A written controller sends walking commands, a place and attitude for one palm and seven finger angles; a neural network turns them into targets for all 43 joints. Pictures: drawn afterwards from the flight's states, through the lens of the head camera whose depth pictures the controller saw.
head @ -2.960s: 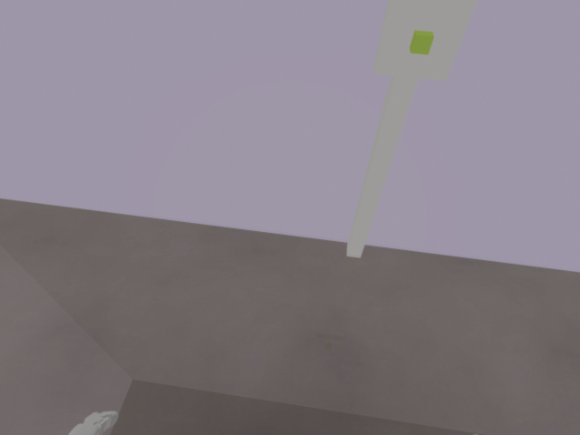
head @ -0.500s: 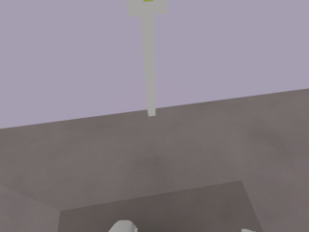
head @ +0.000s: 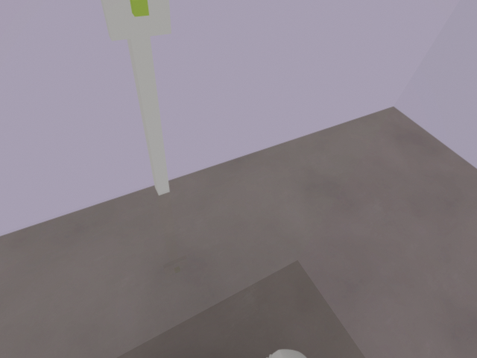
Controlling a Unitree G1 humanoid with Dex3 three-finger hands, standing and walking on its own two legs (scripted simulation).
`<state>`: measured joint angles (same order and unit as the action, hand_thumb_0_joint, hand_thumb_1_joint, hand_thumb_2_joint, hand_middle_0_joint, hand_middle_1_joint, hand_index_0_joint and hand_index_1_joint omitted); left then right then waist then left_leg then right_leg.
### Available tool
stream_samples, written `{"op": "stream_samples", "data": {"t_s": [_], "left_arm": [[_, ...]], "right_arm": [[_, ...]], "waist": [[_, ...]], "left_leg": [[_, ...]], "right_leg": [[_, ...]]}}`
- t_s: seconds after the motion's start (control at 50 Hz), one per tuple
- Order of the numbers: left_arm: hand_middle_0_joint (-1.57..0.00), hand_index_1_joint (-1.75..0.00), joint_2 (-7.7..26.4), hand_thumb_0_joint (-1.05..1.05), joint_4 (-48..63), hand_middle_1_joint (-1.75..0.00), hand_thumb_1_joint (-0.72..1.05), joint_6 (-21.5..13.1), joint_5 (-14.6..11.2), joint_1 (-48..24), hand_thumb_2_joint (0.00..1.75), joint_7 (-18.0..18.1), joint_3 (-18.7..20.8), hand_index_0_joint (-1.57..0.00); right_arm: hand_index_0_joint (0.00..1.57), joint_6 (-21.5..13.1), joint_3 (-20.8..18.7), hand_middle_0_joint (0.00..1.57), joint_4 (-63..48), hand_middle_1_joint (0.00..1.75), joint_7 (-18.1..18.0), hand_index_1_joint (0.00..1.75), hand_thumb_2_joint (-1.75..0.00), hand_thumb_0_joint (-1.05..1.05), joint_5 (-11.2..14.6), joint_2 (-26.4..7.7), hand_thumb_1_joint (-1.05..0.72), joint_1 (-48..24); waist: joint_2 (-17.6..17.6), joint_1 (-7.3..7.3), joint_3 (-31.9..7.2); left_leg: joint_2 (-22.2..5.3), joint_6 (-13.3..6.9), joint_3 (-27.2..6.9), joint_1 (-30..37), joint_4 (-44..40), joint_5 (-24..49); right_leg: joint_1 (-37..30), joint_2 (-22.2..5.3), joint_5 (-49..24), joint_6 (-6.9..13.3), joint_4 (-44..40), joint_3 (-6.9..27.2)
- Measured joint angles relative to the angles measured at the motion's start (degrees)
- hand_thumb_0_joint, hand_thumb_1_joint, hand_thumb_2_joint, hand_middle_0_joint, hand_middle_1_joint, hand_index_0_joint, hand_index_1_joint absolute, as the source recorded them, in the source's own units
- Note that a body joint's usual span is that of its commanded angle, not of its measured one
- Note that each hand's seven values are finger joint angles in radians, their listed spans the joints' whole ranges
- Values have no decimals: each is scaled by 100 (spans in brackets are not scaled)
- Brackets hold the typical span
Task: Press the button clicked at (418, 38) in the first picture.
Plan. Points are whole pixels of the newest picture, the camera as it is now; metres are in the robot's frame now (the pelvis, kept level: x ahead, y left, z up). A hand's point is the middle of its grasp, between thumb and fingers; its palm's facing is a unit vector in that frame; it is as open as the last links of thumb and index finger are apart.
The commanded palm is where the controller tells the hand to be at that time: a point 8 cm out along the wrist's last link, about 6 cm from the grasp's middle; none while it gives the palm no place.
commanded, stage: walk to a spot facing it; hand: left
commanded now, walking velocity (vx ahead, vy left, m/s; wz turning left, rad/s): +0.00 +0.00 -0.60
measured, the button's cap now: (139, 5) +0.92 +0.36 +0.14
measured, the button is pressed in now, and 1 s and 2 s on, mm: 0 0 0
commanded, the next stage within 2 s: none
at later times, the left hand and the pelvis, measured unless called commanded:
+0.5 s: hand (172, 355) +0.15 +0.12 -0.17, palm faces -0.28 -0.94 -0.21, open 7.4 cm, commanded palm none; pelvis +0.06 -0.05 +0.00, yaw -18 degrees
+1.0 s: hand (210, 225) +0.44 +0.09 -0.17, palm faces -0.50 -0.85 -0.16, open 7.4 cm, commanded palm none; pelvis +0.27 -0.04 +0.00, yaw -35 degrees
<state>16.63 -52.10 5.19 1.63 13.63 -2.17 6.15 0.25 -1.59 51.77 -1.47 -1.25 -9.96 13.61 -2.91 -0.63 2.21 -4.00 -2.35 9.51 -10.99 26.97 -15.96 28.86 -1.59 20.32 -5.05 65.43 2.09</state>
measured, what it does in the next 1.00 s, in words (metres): walks ahead, turning right: right foot, then left foot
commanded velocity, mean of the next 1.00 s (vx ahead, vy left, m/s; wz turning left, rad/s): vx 0.27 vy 0.00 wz -0.56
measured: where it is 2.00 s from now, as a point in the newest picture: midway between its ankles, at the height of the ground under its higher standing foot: (256, 308)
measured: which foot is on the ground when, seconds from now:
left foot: down 0.00-0.24, up 0.26-0.64, down 0.66-1.00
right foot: up 0.00-0.22, down 0.24-0.66, up 0.68-1.00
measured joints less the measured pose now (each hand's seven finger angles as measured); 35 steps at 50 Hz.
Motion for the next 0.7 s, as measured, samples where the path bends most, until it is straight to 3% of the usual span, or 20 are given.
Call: {"op": "stream_samples", "data": {"t_s": [0.14,0.2,0.24,0.28,0.32,0.36,0.5,0.62,0.66,0.7], "left_arm": [[-20,-30,-254,1,1,-30,91,10,-32,-317,90,-27,-125,-19],[-20,-30,-360,1,48,-30,91,-68,-34,-444,90,-57,-177,-20],[-20,-30,-389,1,105,-30,91,-193,-21,-459,90,-73,-226,-20],[-20,-30,-466,1,82,-30,91,-344,-40,-483,90,-5,-282,-20],[-20,-30,-525,1,76,-30,91,-425,-72,-361,89,61,-314,-20],[-20,-30,-535,1,35,-30,91,-506,-78,-161,89,109,-315,-20],[-20,-30,-565,1,-324,-30,91,-704,-40,396,89,121,-372,-20],[-21,-30,-539,1,-569,-30,91,-679,0,743,89,143,-343,-20],[-21,-30,-495,1,-647,-30,91,-656,-16,869,89,148,-294,-20],[-21,-30,-427,1,-759,-30,91,-558,-68,844,89,135,-219,-20]], "right_arm": [[20,17,-103,20,212,30,51,30,-90,1,-33,-104,-91,227],[20,36,-164,20,329,30,82,30,-90,1,-53,-237,-91,337],[20,59,-194,20,378,30,111,30,-90,1,-28,-346,-91,501],[20,193,-214,20,498,30,135,30,-90,1,-28,-464,-91,550],[20,308,-226,20,593,30,182,30,-90,1,-43,-511,-91,572],[20,302,-231,20,611,30,236,30,-90,1,-71,-501,-91,518],[20,48,-246,19,238,30,302,30,-90,1,-65,-402,-91,-2],[20,-82,-171,19,27,30,347,30,-90,1,-19,-253,-91,-420],[20,-205,-115,19,-44,30,323,30,-90,1,-18,-201,-91,-496],[20,-351,-45,20,-78,30,261,30,-90,1,-58,-103,-91,-610]], "waist": [[189,224,216],[325,303,207],[413,323,98],[574,331,55],[610,303,-58],[530,235,-166],[384,148,-124],[234,-105,2],[129,-168,21],[-17,-187,130]], "left_leg": [[-305,122,523,-94,247,-151],[-491,245,752,-174,528,-330],[-660,363,839,-341,1014,-606],[-657,495,294,-786,2170,-1318],[-512,529,-164,-1199,3072,-1224],[-427,576,-356,-1512,3484,-820],[-429,750,-570,-2161,2912,49],[-241,630,-500,-1902,1537,153],[-114,501,-418,-1504,878,420],[-135,175,-203,-1447,1222,386]], "right_leg": [[-618,-165,441,106,-1562,-436],[-1006,-87,477,244,-2385,-638],[-1399,-19,48,444,-3243,-744],[-1359,106,-109,591,-3078,-743],[-1533,178,15,632,-3192,-690],[-1772,214,-41,638,-3530,-531],[-2442,265,-224,586,-4346,-81],[-2789,230,189,389,-4293,217],[-2752,184,541,332,-3865,373],[-2175,170,879,467,-2320,417]]}}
